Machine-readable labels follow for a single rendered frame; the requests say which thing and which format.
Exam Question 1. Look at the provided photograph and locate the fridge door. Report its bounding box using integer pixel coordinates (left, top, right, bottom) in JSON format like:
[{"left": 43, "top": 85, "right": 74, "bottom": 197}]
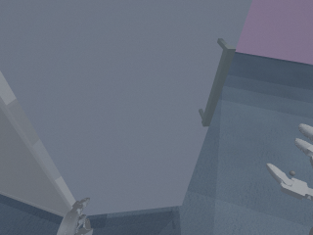
[{"left": 0, "top": 0, "right": 252, "bottom": 216}]

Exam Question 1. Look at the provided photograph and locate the robot right hand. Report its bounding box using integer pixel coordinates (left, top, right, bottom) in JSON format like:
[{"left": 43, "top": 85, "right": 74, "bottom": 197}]
[{"left": 266, "top": 123, "right": 313, "bottom": 202}]

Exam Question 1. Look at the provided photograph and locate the handle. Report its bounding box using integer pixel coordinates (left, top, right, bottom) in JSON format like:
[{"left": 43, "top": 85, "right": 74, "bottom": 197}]
[{"left": 199, "top": 38, "right": 236, "bottom": 127}]

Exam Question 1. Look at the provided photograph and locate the robot left hand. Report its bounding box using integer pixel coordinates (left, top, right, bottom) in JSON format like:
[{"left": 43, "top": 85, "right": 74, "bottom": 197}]
[{"left": 57, "top": 197, "right": 94, "bottom": 235}]

